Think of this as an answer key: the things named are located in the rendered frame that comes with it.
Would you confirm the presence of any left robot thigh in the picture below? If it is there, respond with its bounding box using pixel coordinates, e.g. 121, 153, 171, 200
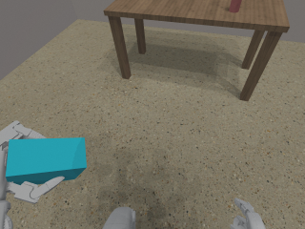
102, 206, 136, 229

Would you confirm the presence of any robot right hand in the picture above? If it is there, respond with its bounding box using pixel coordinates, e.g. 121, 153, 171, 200
230, 198, 266, 229

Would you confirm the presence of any table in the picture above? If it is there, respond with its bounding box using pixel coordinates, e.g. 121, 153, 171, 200
103, 0, 290, 102

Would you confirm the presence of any left robot forearm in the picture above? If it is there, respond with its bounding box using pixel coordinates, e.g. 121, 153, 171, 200
0, 200, 13, 229

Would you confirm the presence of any robot left hand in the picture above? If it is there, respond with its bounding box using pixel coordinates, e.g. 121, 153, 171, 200
0, 120, 64, 204

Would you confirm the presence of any sponge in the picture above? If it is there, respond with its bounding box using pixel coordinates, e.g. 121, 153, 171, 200
6, 137, 87, 185

